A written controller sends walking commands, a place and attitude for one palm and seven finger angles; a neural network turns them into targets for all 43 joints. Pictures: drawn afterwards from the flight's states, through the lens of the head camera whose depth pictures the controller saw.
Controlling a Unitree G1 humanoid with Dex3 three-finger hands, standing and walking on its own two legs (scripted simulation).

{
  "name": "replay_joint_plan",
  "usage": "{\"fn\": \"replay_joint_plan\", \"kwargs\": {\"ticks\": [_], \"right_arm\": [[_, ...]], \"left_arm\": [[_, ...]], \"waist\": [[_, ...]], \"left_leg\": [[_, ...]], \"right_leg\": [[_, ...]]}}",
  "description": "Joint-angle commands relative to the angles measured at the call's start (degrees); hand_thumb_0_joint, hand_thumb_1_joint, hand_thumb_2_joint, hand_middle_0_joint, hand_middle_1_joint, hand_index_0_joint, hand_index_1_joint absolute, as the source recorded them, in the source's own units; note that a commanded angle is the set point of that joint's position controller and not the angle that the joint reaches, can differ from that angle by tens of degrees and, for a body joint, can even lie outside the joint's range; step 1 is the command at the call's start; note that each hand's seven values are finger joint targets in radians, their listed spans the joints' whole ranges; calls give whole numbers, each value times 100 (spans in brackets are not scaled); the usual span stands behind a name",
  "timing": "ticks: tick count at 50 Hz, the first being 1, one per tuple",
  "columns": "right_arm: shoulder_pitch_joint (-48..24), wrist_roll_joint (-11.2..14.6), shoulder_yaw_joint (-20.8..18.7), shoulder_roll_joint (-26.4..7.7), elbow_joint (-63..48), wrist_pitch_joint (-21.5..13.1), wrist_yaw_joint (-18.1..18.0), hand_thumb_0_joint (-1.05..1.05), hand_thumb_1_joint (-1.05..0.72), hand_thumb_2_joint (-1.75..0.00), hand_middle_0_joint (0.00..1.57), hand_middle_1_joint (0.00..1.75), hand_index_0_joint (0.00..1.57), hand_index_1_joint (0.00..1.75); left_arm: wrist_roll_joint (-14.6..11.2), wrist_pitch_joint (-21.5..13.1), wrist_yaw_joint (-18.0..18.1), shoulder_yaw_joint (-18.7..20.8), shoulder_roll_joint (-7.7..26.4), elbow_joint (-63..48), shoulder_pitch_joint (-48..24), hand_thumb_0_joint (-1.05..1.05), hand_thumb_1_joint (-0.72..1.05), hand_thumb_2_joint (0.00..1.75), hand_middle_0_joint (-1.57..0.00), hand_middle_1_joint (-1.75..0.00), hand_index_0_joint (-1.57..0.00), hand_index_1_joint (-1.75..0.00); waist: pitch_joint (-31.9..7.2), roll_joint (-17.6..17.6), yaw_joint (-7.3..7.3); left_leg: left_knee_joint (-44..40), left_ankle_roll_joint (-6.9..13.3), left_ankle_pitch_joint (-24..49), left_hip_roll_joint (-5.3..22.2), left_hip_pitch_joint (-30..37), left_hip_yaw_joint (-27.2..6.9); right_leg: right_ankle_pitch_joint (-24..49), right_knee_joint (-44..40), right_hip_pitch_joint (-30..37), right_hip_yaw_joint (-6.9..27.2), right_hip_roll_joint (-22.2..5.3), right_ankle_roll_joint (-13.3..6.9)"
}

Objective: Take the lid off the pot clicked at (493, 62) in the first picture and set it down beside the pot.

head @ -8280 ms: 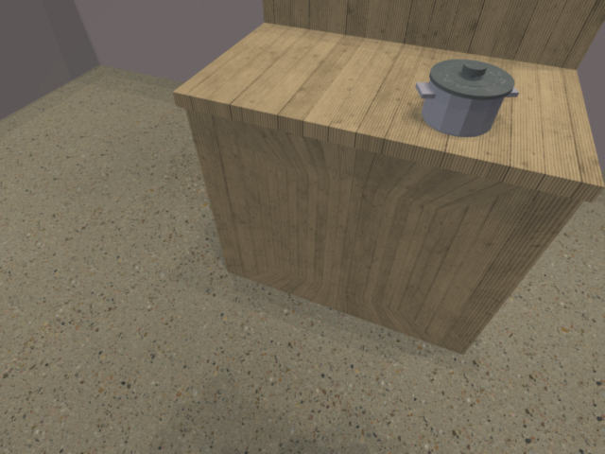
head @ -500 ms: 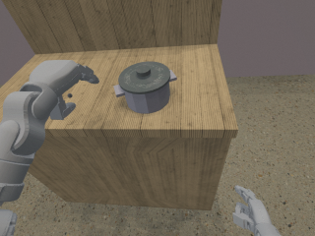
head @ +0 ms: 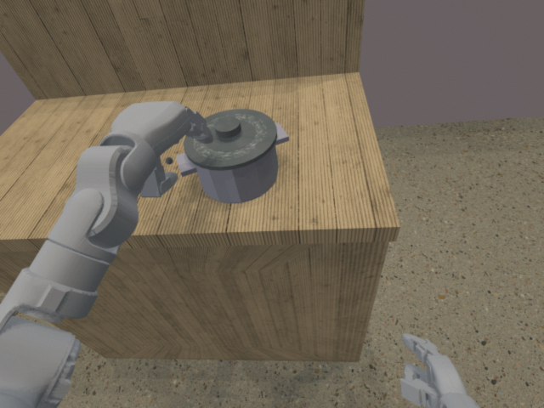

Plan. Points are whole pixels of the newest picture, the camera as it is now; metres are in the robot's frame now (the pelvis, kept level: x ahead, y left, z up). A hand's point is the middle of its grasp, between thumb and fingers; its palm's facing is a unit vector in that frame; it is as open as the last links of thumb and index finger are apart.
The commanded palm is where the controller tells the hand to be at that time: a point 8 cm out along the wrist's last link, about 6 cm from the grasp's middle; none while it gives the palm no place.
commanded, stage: move the open hand above the knob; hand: left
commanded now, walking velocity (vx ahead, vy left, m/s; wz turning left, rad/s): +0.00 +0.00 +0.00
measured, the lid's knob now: (227, 127) +0.53 +0.11 +0.15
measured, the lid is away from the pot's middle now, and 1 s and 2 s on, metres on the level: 0.00 0.00 0.00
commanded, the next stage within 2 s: none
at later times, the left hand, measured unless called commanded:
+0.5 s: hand (183, 113) +0.45 +0.15 +0.23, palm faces -0.10 -0.07 -0.99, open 9.9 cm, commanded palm +0.42 +0.14 +0.28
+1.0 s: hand (232, 90) +0.50 +0.08 +0.24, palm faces -0.18 -0.05 -0.98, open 9.9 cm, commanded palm +0.48 +0.11 +0.28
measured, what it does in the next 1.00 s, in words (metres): stands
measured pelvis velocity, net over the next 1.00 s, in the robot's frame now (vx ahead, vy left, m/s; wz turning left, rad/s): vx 0.02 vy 0.00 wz -0.02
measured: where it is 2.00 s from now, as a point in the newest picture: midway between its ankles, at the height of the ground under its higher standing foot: outside the picture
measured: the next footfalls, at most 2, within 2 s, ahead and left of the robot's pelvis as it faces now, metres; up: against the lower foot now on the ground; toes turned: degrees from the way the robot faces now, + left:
none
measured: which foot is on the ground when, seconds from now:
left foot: down 0.00-1.00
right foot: down 0.00-1.00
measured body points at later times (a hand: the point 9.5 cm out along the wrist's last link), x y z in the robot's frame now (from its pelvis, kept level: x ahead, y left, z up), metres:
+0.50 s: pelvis +0.01 -0.01 +0.00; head +0.02 -0.06 +0.45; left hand +0.45 +0.15 +0.29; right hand +0.19 -0.25 -0.11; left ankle +0.03 +0.09 -0.74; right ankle -0.01 -0.11 -0.74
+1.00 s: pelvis +0.02 +0.00 +0.00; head +0.04 -0.04 +0.45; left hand +0.50 +0.08 +0.29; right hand +0.11 -0.26 -0.13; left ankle +0.03 +0.09 -0.74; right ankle -0.01 -0.11 -0.74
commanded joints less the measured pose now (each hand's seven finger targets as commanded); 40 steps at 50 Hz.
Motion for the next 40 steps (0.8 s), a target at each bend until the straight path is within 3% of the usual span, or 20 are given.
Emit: {"fn": "replay_joint_plan", "kwargs": {"ticks": [1,2,4,6,8,11,12,14,16,17,21,24,26,29,31,32,34,36,38,40], "right_arm": [[-691,-25,-174,-557,-776,-448,-137,0,-90,-90,20,30,20,30],[-693,-39,-124,-444,-743,-462,-143,0,-90,-90,20,30,20,30],[-586,0,-146,-487,-654,-324,-108,0,-90,-90,20,30,20,30],[-544,90,-218,-544,-744,-223,3,0,-90,-90,20,30,20,30],[-827,125,-214,-512,-966,-143,93,0,-90,-90,20,30,20,30],[-991,114,-252,-560,-1089,-97,71,0,-90,-90,20,30,20,30],[-984,83,-214,-490,-1079,-158,32,0,-90,-90,20,30,20,30],[-746,32,-210,-493,-837,-300,-106,0,-90,-90,20,30,20,30],[-450,4,-213,-610,-585,-341,-185,0,-90,-90,20,30,20,30],[-467,0,-146,-484,-555,-378,-207,0,-90,-90,20,30,20,30],[-384,111,-225,-537,-511,-209,-74,0,-90,-90,20,30,20,30],[-645,135,-224,-539,-788,-114,21,0,-90,-90,20,30,20,30],[-674,112,-261,-569,-811,-63,-7,0,-90,-90,20,30,20,30],[-436,45,-259,-495,-647,-366,-183,0,-90,-90,20,30,20,30],[-121,21,-249,-587,-396,-448,-274,0,-90,-90,20,30,20,30],[-29,7,-199,-508,-264,-488,-323,0,-90,-90,20,30,20,30],[51,31,-178,-514,-94,-400,-320,0,-90,-90,20,30,20,30],[124,66,-247,-585,-129,-307,-188,0,-90,-90,20,30,20,30],[-2,41,-263,-568,-298,-240,-77,0,-90,-90,20,30,20,30],[-24,15,-301,-594,-384,-196,-67,0,-90,-90,20,30,20,30]], "left_arm": [[272,-40,550,1960,2650,-909,-4201,0,-36,165,-87,-8,-87,-8],[357,18,521,1743,2387,-510,-4113,0,-36,165,-87,-8,-87,-8],[224,144,418,1376,1656,796,-2843,0,-36,165,-87,-8,-87,-8],[-2,164,266,673,532,1246,-1866,0,-36,165,-87,-8,-87,-8],[2,223,116,74,-57,561,-1876,0,-36,165,-87,-8,-87,-8],[73,178,169,441,679,-591,-3043,0,-36,165,-87,-8,-87,-8],[254,145,216,733,1270,-1068,-4081,0,-36,165,-87,-8,-87,-8],[422,166,344,1287,2096,-787,-5157,0,-36,165,-87,-8,-87,-8],[360,211,445,1718,2539,62,-5165,0,-36,165,-87,-8,-87,-8],[477,229,455,1646,2502,351,-5170,0,-36,165,-87,-8,-87,-8],[93,403,233,87,44,2349,-3042,0,-36,165,-87,-8,-87,-8],[261,405,109,-176,-98,1667,-3180,0,-36,165,-87,-8,-87,-8],[283,368,110,-178,129,997,-4288,0,-36,165,-87,-8,-87,-8],[503,214,234,669,1550,359,-6593,0,-36,165,-87,-8,-87,-8],[333,204,321,1057,1917,1167,-6643,0,-36,165,-87,-8,-87,-8],[461,244,362,1141,1986,1867,-6492,0,-36,165,-87,-8,-87,-8],[418,413,349,666,1200,3353,-5556,0,-36,165,-87,-8,-87,-8],[300,474,298,-70,-11,3919,-4812,0,-36,165,-87,-8,-87,-8],[464,482,170,-594,-614,3632,-4696,0,-36,165,-87,-8,-87,-8],[577,430,89,-535,-429,3249,-5049,0,-36,165,-87,-8,-87,-8]], "waist": [[-2706,-154,17],[-2642,-340,67],[-1841,-1052,72],[-1412,-1197,-39],[-1531,-1183,-75],[-2169,-837,-185],[-2572,-689,-153],[-2765,-504,-183],[-2581,-451,-169],[-2594,-697,-87],[-1386,-1142,-246],[-1790,-1102,-230],[-2123,-945,-401],[-3059,-634,-446],[-2907,-559,-449],[-2673,-1032,-409],[-1786,-1454,-390],[-1437,-1045,-438],[-1605,-867,-456],[-2008,-1023,-529]], "left_leg": [[-69,-34,1684,38,1373,-461],[-122,-42,1787,29,1253,-404],[-149,-60,1552,47,767,-263],[-111,-73,1422,43,664,-176],[-117,-43,1250,23,736,-100],[40,53,1421,-4,1083,-167],[19,66,1581,-33,1239,-217],[-3,69,1706,-40,1399,-331],[-18,66,1685,-36,1228,-348],[-96,31,1681,-33,1116,-313],[-146,-22,1192,-4,624,-166],[-70,2,1152,-12,776,-116],[-8,75,1095,-33,964,-179],[26,157,1372,-108,1444,-326],[-19,159,1375,-102,1304,-384],[-87,138,1246,-91,1079,-333],[-241,73,968,-46,560,-219],[-263,15,949,-45,483,-223],[-210,-10,1035,-11,712,-230],[-127,48,1137,-13,882,-233]], "right_leg": [[1702,-257,691,187,273,-220],[1821,-238,749,194,257,-210],[1822,-325,482,132,215,-159],[1824,-375,221,35,209,-137],[1746,-370,191,19,197,-93],[1940,-309,406,123,175,-126],[2078,-260,606,190,195,-133],[2187,-234,708,242,246,-154],[2281,-310,794,247,257,-167],[2290,-265,904,272,248,-149],[1842,-416,84,47,207,-120],[1823,-344,149,69,176,-107],[1820,-394,219,133,160,-120],[2228,-300,660,317,236,-121],[2299,-376,742,286,252,-136],[2218,-357,710,279,268,-103],[1976,-417,348,183,227,-76],[1759,-430,-9,49,217,-136],[1671,-396,-186,33,225,-151],[1797,-393,-40,92,222,-137]]}}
